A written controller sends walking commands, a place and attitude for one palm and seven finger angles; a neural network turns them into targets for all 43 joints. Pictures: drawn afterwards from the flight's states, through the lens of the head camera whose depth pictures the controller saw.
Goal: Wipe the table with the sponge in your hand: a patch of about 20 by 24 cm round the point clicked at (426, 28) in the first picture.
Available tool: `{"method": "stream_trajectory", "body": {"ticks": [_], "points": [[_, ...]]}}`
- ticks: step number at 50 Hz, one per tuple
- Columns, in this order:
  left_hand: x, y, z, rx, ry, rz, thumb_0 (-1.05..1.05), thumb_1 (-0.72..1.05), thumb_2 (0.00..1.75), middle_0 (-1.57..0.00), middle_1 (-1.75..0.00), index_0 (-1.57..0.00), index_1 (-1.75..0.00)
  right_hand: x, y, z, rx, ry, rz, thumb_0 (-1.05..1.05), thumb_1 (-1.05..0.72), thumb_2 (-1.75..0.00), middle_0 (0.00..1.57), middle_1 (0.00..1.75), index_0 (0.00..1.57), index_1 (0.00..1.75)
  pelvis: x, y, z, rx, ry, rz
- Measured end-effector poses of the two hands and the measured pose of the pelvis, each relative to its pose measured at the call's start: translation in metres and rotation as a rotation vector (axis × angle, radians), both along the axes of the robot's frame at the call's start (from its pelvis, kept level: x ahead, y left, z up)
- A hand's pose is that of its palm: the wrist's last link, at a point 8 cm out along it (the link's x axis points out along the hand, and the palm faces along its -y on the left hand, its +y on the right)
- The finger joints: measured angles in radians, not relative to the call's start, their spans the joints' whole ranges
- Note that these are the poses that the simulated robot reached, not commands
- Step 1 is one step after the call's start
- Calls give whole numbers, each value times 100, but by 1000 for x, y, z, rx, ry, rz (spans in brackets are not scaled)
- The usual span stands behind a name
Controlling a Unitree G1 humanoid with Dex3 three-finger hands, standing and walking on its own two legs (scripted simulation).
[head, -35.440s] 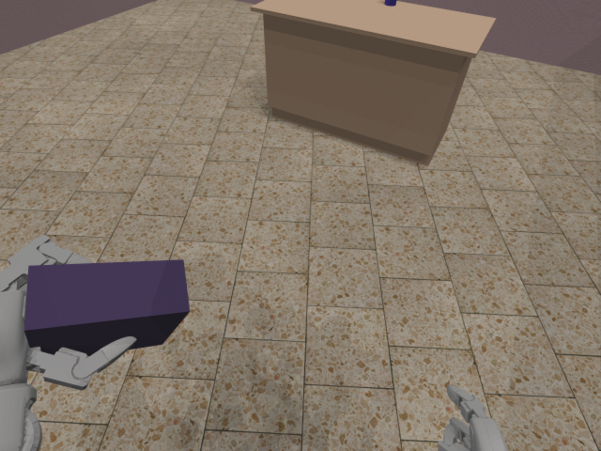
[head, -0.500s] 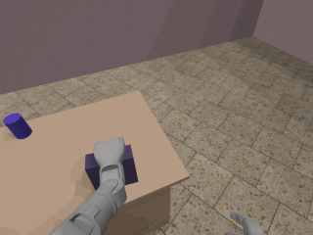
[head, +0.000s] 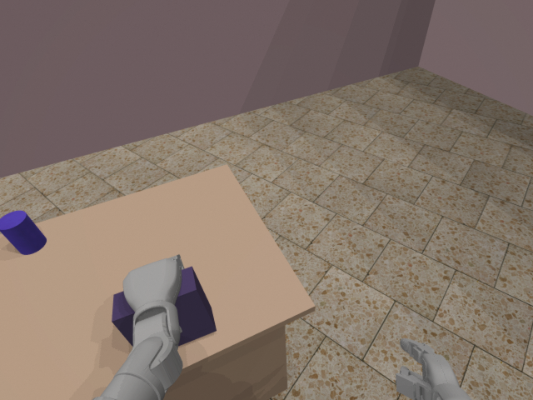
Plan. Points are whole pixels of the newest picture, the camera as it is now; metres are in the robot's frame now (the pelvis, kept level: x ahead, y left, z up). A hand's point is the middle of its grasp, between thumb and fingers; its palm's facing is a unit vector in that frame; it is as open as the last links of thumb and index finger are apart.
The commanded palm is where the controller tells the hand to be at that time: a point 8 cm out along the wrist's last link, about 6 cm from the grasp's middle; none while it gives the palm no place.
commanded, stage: slide back across to the middle lane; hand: left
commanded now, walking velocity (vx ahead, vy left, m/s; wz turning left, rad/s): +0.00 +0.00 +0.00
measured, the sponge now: (171, 320) +0.27 +0.21 -0.06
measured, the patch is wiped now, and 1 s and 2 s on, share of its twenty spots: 1.00 1.00 1.00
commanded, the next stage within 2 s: wipe forward along the middle lane in 0.14 s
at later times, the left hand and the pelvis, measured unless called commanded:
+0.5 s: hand (142, 307) +0.27 +0.25 -0.01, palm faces -0.11 -0.08 -0.99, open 9.8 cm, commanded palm +0.26 +0.25 +0.02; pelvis -0.02 +0.00 -0.01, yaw +1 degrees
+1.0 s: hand (140, 280) +0.33 +0.27 -0.02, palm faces -0.13 -0.03 -0.99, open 9.8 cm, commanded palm +0.31 +0.28 +0.02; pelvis -0.04 +0.00 -0.02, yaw +1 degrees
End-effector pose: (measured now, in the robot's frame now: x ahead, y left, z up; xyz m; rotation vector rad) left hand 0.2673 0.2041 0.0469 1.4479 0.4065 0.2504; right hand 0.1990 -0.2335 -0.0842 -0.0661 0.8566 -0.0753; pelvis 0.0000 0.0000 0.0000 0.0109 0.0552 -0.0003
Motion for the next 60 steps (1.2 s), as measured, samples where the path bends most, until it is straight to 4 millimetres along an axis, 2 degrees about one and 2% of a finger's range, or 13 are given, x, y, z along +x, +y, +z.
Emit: {"method": "stream_trajectory", "body": {"ticks": [9, 19, 41, 49, 60], "points": [[-12, 16, 0, 2, 11, 18, 0, -47, 106, -74, -139, -74, -139, 6, 9, 5, -2, -46, 20, 1, -90, -90, 20, 30, 20, 30, -7, 0, -1, -2, -7, 6], [-18, 31, -4, 25, 29, 19, 0, -47, 106, -75, -138, -75, -138, -16, 8, -8, -17, -5, 10, 1, -90, -90, 20, 30, 20, 30, -14, 1, -3, -7, -2, 15], [31, 52, -7, 86, 49, 19, 0, -53, 110, -79, -134, -79, -134, -101, -15, -52, -62, 194, -70, 1, -90, -90, 20, 30, 20, 30, -34, -2, -19, -23, 90, 26], [46, 60, -7, 92, 51, 27, 1, -53, 110, -79, -134, -79, -134, -121, -22, -60, -69, 238, -91, 1, -90, -90, 20, 30, 20, 30, -36, -4, -24, -29, 120, 23], [69, 74, -5, 96, 64, 43, 1, -53, 111, -79, -134, -79, -134, -139, -30, -62, -91, 278, -116, 1, -90, -90, 20, 30, 20, 30, -36, -5, -28, -40, 155, 22]]}}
